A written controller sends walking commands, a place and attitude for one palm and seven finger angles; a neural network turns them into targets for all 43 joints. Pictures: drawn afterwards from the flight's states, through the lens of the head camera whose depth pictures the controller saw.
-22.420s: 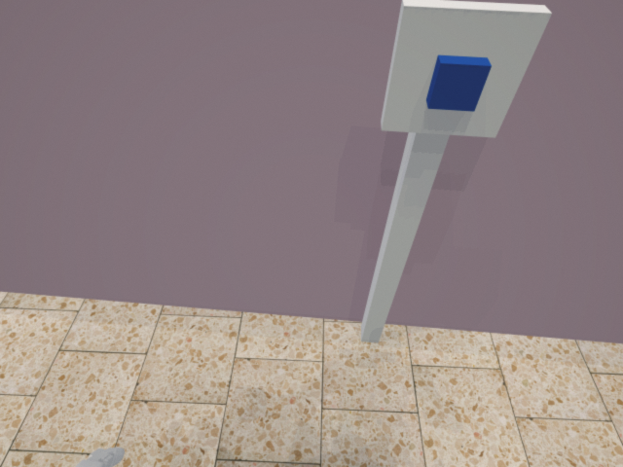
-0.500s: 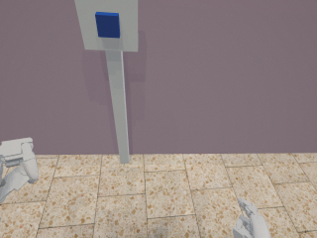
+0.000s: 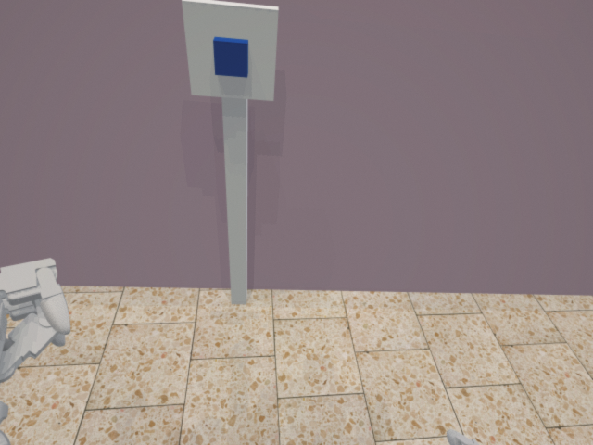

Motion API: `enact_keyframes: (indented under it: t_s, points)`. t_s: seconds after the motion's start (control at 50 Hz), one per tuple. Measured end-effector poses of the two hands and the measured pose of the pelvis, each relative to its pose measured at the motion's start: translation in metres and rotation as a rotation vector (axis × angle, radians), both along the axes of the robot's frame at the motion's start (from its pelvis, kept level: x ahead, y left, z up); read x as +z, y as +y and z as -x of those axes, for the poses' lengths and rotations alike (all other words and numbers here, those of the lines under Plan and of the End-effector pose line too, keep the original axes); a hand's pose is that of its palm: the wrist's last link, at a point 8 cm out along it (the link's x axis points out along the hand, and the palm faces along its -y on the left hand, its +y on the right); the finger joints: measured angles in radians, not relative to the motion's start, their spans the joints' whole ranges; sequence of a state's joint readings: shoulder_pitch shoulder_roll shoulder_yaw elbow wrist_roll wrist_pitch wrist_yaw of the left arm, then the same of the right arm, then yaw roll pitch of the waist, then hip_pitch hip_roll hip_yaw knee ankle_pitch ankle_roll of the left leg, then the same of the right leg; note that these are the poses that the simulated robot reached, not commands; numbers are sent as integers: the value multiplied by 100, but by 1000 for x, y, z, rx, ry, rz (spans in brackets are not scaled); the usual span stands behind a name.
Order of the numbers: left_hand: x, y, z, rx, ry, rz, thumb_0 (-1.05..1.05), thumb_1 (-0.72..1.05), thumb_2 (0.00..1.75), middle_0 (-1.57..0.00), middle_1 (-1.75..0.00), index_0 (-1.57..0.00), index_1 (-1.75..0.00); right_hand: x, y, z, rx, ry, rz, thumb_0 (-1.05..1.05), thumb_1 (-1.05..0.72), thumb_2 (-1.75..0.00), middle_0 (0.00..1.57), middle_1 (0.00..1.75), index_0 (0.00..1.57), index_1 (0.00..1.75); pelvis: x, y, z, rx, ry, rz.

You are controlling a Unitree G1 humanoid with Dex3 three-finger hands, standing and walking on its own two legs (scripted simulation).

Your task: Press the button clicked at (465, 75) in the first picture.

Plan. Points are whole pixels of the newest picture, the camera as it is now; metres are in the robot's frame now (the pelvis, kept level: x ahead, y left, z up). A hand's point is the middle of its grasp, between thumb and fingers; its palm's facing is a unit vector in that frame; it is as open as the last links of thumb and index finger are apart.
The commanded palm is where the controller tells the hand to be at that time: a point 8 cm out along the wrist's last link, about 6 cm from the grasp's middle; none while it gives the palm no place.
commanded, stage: stop stepping back and stand still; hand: left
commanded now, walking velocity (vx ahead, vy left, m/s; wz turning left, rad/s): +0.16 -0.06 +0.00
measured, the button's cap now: (231, 57) +0.81 +0.22 +0.21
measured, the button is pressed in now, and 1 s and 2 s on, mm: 0 0 0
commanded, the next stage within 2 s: let the arm hang, fingers relaxed in 0.38 s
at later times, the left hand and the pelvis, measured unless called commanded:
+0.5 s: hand (44, 358) +0.15 +0.25 +0.16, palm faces +0.40 -0.82 -0.41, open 3.1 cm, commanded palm none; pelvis -0.04 +0.01 +0.00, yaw +1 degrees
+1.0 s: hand out of the picture -0.09 +0.24 -0.16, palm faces +0.10 -0.95 -0.29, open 4.9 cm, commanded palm none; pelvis -0.05 +0.02 +0.01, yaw +6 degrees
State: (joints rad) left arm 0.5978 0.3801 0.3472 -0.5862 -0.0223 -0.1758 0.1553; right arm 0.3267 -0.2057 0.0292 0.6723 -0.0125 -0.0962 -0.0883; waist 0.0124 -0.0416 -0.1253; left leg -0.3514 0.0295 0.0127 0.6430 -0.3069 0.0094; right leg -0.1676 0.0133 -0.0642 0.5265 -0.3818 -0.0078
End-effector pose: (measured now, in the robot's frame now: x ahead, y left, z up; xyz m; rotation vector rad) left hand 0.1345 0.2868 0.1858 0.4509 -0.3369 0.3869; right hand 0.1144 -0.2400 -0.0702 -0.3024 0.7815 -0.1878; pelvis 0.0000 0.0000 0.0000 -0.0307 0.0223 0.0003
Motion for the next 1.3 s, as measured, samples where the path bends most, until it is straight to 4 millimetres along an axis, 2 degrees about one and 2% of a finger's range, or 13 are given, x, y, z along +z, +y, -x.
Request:
enact_keyframes:
  t_s: [0.1, 0.22, 0.3, 0.48, 0.52, 0.58, 0.62, 0.7, 0.8, 0.92, 1.04, 1.14, 1.3]
  points:
    - [-8, 10, -1, 8, 30, 20, 1, 89, 90, -131, -150, -131, -150, 1, 2, 21, -37, -16, 8, 1, -90, -90, 20, 30, 20, 30, 1, 9, 17, -9, -29, -29]
    - [10, -10, 9, -85, 60, -79, 2, 89, 90, -131, -150, -131, -150, 9, 15, 33, -31, -80, -74, 1, -90, -90, 20, 30, 20, 30, 9, 2, 34, -23, -39, -18]
    - [10, -17, 22, -83, 96, -136, 1, 89, 90, -131, -150, -131, -150, -2, 13, 35, -21, -60, -97, 1, -90, -90, 20, 30, 20, 30, 3, -3, 43, -26, -30, -29]
    - [-3, 0, 32, 16, 72, -20, 1, 89, 90, -131, -150, -131, -150, -2, 1, 31, 1, -14, -9, 1, -90, -90, 20, 30, 20, 30, 4, 9, 37, 1, -35, -19]
    - [-30, 6, 20, -12, 155, -14, 1, 89, 90, -131, -150, -131, -150, -11, -1, 25, 36, -9, -21, 1, -90, -90, 20, 30, 20, 30, -3, 15, 40, 27, -30, -18]
    - [-117, 16, 1, 20, 531, 117, 0, 90, 90, -128, -148, -128, -148, -28, -2, 23, 72, 70, -43, 1, -90, -90, 20, 30, 20, 30, -6, 18, 49, 67, -23, -28]
    - [-178, 11, 9, 48, 787, 207, 0, 90, 90, -125, -145, -125, -144, -36, -1, 26, 85, 105, -59, 1, -90, -90, 20, 30, 20, 29, -7, 15, 53, 82, -28, -37]
    - [-271, -18, 67, 59, 1191, 338, 1, 91, 90, -115, -135, -114, -134, -49, 0, 42, 60, 182, -100, 1, -90, -90, 20, 30, 20, 30, -10, 7, 57, 81, -53, -57]
    - [-316, -36, 151, 142, 1490, 482, 1, 90, 90, -98, -121, -99, -118, -57, 1, 86, 25, 379, -90, 0, -91, -90, 20, 30, 20, 29, -2, 7, 55, 90, -71, -21]
    - [-315, -16, 214, 282, 1652, 558, 1, 90, 90, -78, -98, -78, -96, -57, 4, 135, -5, 595, -72, 0, -91, -90, 20, 30, 20, 29, 8, 12, 52, 96, -58, -16]
    - [-303, 9, 232, 371, 1706, 538, 1, 90, 90, -57, -73, -57, -72, -56, 0, 145, -34, 649, -64, 1, -90, -90, 20, 30, 20, 29, 12, 18, 47, 96, -51, -21]
    - [-295, 25, 211, 382, 1669, 498, 1, 91, 90, -40, -53, -39, -52, -56, -6, 124, -37, 603, -53, 0, -90, -90, 20, 30, 20, 29, 14, 20, 42, 92, -56, -26]
    - [-285, 34, 140, 312, 1526, 437, 1, 91, 90, -25, -35, -24, -35, -48, -16, 68, -7, 473, -36, 0, -91, -90, 20, 30, 20, 29, 16, 20, 33, 89, -57, -31]
